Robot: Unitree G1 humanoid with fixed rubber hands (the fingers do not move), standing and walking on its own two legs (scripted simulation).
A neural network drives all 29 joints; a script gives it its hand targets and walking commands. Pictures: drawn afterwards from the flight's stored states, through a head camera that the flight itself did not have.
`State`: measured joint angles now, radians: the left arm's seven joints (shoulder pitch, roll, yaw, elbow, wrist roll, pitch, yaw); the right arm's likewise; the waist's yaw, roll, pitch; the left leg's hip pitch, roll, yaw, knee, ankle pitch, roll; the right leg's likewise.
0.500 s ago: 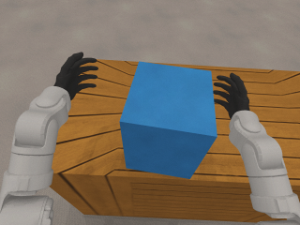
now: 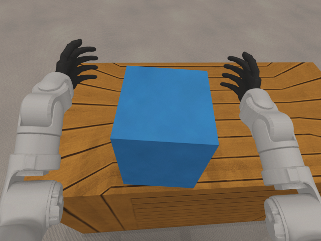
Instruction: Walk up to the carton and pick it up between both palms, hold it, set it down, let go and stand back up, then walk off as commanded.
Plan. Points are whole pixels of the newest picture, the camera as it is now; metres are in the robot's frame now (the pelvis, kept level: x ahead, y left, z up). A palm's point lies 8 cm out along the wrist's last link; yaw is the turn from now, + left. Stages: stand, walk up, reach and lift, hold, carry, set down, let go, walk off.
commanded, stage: reach and lift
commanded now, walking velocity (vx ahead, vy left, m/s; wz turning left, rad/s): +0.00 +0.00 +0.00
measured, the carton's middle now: (162, 131) +0.38 -0.01 +0.03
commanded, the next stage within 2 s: none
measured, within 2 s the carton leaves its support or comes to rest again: neither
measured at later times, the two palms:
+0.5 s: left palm (65, 102) +0.42 +0.23 +0.11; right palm (230, 116) +0.38 -0.17 +0.10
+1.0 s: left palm (94, 102) +0.44 +0.17 +0.08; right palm (219, 116) +0.40 -0.15 +0.07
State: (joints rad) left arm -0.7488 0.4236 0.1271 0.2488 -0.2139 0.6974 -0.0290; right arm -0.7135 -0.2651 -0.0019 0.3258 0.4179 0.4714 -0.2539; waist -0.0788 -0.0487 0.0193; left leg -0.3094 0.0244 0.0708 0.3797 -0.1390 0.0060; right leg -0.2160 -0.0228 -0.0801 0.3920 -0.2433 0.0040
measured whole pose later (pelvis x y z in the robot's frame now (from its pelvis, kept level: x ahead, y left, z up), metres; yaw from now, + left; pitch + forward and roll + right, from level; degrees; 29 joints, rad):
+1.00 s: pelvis +0.02 +0.00 +0.00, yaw +0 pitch +7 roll +0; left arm -0.70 0.24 0.10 0.79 -0.05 0.09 -0.04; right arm -0.62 -0.03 0.00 0.77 0.22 -0.07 -0.25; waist -0.08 -0.04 -0.04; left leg -0.35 0.02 0.07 0.41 -0.17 0.00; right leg -0.25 -0.02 -0.08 0.39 -0.26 0.00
